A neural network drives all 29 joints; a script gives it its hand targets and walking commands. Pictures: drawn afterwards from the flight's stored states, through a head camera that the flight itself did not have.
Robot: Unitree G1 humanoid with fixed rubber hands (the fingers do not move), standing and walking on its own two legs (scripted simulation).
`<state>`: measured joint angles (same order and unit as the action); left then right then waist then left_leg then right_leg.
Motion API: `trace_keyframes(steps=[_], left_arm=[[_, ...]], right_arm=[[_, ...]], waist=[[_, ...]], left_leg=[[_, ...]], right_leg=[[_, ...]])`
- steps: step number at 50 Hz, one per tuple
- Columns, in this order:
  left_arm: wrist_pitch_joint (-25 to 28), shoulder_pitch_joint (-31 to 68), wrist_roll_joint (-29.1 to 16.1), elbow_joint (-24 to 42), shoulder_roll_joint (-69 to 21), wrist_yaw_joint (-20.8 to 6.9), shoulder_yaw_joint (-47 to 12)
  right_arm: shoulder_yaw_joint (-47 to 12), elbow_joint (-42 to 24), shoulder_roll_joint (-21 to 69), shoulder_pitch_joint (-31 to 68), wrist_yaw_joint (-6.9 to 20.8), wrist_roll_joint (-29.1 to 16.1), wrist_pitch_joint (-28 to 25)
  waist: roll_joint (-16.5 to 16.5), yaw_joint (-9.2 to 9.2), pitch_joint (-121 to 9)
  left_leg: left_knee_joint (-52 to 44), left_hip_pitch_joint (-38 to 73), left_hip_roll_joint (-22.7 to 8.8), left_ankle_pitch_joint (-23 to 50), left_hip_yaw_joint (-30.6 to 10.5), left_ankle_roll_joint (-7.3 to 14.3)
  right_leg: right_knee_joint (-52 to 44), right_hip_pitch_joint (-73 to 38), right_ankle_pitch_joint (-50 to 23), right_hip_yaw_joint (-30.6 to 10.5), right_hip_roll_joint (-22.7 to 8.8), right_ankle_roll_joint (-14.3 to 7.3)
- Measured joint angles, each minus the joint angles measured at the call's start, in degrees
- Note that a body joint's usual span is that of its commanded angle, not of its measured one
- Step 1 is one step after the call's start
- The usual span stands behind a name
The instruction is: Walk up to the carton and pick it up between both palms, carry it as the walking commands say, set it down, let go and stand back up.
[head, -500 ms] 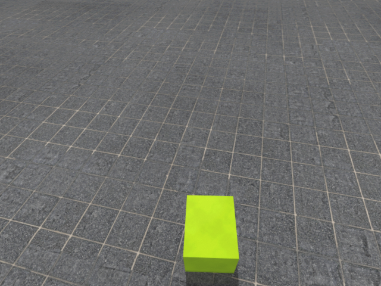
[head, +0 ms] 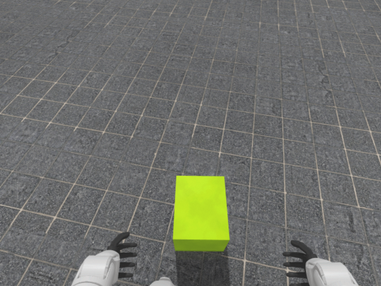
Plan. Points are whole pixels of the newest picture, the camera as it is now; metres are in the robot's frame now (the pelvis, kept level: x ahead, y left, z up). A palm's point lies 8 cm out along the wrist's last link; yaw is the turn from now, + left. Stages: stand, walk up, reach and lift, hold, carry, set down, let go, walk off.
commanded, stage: reach and lift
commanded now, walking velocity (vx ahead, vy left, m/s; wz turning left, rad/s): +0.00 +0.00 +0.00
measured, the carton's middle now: (199, 213) +0.50 +0.01 -0.64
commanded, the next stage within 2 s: none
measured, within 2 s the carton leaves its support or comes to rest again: neither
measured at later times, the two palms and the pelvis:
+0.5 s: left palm (122, 265) +0.18 +0.20 -0.15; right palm (301, 273) +0.19 -0.22 -0.14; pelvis -0.03 +0.02 -0.04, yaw -5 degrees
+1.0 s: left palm (137, 205) +0.34 +0.20 -0.17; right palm (281, 208) +0.35 -0.21 -0.16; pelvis -0.07 +0.04 -0.08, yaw -6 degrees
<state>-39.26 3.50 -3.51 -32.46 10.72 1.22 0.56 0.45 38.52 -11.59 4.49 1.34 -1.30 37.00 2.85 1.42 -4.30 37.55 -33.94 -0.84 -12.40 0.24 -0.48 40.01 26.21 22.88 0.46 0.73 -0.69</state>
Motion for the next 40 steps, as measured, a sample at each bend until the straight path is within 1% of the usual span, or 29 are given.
trace_keyframes(steps=[2, 4, 6, 9, 12, 16, 18, 21, 24, 27, 30, 34, 37, 40], left_arm=[[0.20, -2.37, 2.15, 0.66, -3.91, -0.46, 0.47], [1.42, -5.41, 4.20, 0.98, -7.40, -0.65, 1.83], [4.95, -8.11, 5.95, 3.68, -9.24, 0.45, 3.21], [9.42, -9.67, 5.37, 6.71, -9.24, 0.86, 3.42], [12.82, -9.29, 4.70, 7.31, -8.31, 1.01, 3.89], [13.78, -7.94, 2.89, 9.93, -7.20, 1.38, 3.99], [13.53, -6.16, 2.96, 10.52, -7.30, 1.85, 4.19], [13.45, -4.41, 1.51, 10.42, -7.31, 2.25, 4.22], [12.78, -3.22, 2.16, 9.12, -7.70, 1.89, 5.97], [12.73, -0.70, 2.19, 7.69, -7.43, 1.97, 7.43], [12.07, 4.03, 2.53, 6.82, -6.44, 2.19, 8.85], [10.41, 13.98, 2.89, 3.55, -4.17, 2.34, 10.06], [9.01, 21.41, 1.33, 0.71, -2.26, 3.21, 10.23], [9.20, 27.07, -0.24, 0.54, -1.78, 4.75, 10.08]], right_arm=[[0.38, -1.21, 1.18, -2.49, 0.94, 2.12, 0.15], [0.92, -3.21, 2.85, -5.13, 1.41, 4.79, -1.08], [1.83, -4.37, 4.34, -6.60, 1.76, 6.67, -3.87], [2.86, -5.59, 5.14, -6.83, 2.18, 8.11, -8.99], [4.19, -6.34, 5.04, -4.36, 1.92, 8.83, -12.92], [4.54, -8.66, 2.67, -0.52, 2.16, 7.76, -14.43], [4.81, -8.68, 1.18, 0.84, 2.51, 7.35, -13.90], [3.46, -8.17, -0.75, 1.13, 2.83, 4.71, -13.58], [3.33, -8.13, -0.67, 0.81, 3.38, 2.88, -12.31], [2.84, -9.03, -0.89, 2.11, 3.49, 1.07, -12.32], [3.12, -7.35, -1.36, 7.45, 3.69, 0.42, -11.44], [4.96, -3.38, -2.64, 18.63, 3.14, 0.61, -9.52], [6.05, 1.44, -3.68, 27.89, 3.07, 0.84, -8.83], [7.21, 4.76, -4.51, 34.56, 3.15, -0.09, -9.61]], waist=[[-0.30, 0.81, 0.33], [-0.46, 1.18, 0.99], [-0.86, 1.31, 1.62], [-2.00, 2.03, 1.66], [-2.58, 2.31, 0.43], [-2.92, 1.61, -1.09], [-3.01, 1.42, -1.10], [-2.42, 1.60, -1.31], [-1.29, 1.58, -1.27], [-0.66, 1.39, 0.10], [0.16, 1.63, 2.08], [-0.10, 1.47, 5.51], [-0.76, 1.16, 7.55], [-1.87, 1.35, 8.45]], left_leg=[[-1.37, 0.26, 0.34, -0.32, 0.67, 0.42], [-1.67, -0.56, 0.85, -0.54, 1.29, 0.83], [-0.43, -3.13, 1.29, -0.91, 1.15, 0.96], [3.63, -9.01, 1.51, -1.54, 0.07, 0.56], [7.98, -15.51, 1.47, -1.56, -0.49, 0.08], [11.21, -20.08, 1.41, -4.78, -0.57, 0.23], [12.73, -21.37, 1.43, -3.67, -0.60, 1.22], [12.87, -21.56, 1.05, -4.02, -0.62, 0.21], [13.08, -21.71, 0.41, -3.46, -0.52, -0.33], [14.20, -22.29, 0.03, -2.94, -0.82, -0.58], [16.23, -23.77, -0.17, -2.69, -0.79, -0.71], [19.21, -26.61, 0.30, -2.51, -1.47, -0.76], [21.03, -29.04, 0.67, -3.28, -1.96, -0.85], [21.41, -31.54, 0.72, -0.69, -2.66, -0.51]], right_leg=[[-1.53, -0.10, -0.38, -0.77, -0.36, 0.43], [-1.45, 1.06, -0.07, -1.50, -0.87, 0.71], [0.04, 3.80, 0.48, -2.06, -1.11, 0.89], [3.94, 9.72, 0.88, -2.70, -0.75, 0.96], [8.43, 16.66, 0.72, -3.78, -0.14, 1.37], [12.13, 21.87, 3.66, -4.72, 0.35, 1.96], [13.91, 23.19, 3.25, -4.77, 0.52, 2.02], [14.36, 23.77, 3.06, -4.90, 0.89, 1.87], [14.83, 24.28, 2.25, -5.07, 1.55, 1.60], [16.13, 24.95, 1.84, -4.77, 2.00, 1.37], [18.67, 26.74, 1.75, -4.75, 2.28, 1.34], [21.84, 29.44, 1.60, -3.83, 1.77, 1.63], [23.23, 31.61, 1.23, -3.13, 1.26, 1.85], [23.31, 33.76, 0.52, -2.59, 1.43, 2.29]])
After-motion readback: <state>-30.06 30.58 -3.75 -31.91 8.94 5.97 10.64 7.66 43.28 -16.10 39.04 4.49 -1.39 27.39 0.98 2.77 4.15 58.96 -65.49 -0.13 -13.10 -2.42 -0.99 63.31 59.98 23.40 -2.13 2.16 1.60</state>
